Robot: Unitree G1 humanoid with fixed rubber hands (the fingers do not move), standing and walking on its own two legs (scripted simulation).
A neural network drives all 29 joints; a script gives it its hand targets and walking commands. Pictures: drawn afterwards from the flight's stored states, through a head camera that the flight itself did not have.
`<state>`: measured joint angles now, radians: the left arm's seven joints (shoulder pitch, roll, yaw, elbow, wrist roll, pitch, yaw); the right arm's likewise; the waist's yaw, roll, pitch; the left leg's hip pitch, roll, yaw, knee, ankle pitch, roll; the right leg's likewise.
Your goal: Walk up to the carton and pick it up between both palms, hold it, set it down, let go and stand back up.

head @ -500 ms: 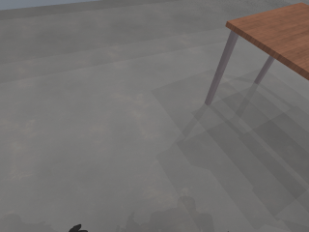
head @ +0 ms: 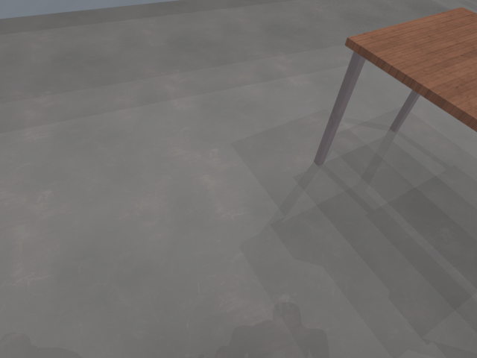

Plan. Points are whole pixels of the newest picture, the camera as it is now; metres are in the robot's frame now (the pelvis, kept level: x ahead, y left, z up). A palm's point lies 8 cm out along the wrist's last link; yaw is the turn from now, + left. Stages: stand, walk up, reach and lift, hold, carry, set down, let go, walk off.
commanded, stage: stand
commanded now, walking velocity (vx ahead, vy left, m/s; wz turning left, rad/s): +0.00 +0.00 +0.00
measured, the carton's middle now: out of the picture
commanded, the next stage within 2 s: walk up in 1.22 s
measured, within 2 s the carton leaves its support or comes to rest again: neither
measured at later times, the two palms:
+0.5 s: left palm out of the picture -0.03 +0.21 -0.15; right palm out of the picture -0.05 -0.20 -0.14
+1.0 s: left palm out of the picture -0.06 +0.20 -0.15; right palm out of the picture -0.06 -0.18 -0.14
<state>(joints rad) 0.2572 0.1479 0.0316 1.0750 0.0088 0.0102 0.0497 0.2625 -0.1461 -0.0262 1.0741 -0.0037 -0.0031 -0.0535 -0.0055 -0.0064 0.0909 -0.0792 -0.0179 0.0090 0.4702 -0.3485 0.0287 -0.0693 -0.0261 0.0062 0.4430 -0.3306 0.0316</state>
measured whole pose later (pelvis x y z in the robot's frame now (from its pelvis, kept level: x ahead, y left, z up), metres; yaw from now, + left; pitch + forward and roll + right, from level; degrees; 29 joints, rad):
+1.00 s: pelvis -0.02 +0.01 +0.00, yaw +0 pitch -2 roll +0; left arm 0.29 0.09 0.02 1.18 0.01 0.01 0.05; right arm 0.33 -0.08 -0.02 1.16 -0.01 -0.02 -0.05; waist 0.00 -0.01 0.07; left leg -0.10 -0.03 0.02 0.42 -0.28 0.04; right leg -0.10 -0.04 0.02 0.40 -0.27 0.05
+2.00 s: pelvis -0.04 -0.05 +0.00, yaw -19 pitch +1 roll +0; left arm 0.21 0.17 0.04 0.89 0.02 0.02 0.02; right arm 0.14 -0.24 -0.08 0.94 -0.03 0.04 -0.03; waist 0.01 0.03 0.09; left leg -0.50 0.08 0.00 1.17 -0.37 -0.06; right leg -0.30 0.06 -0.06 0.49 -0.21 -0.08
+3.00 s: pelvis +0.15 -0.28 -0.01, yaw -47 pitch -1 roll -3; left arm 0.41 0.19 0.06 1.00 0.02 -0.06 -0.02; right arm 0.09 -0.24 -0.04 0.82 -0.02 -0.03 0.06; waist 0.06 0.05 0.04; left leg -0.62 0.19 0.07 0.78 -0.15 -0.05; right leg -0.09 0.01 -0.06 0.45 -0.34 0.02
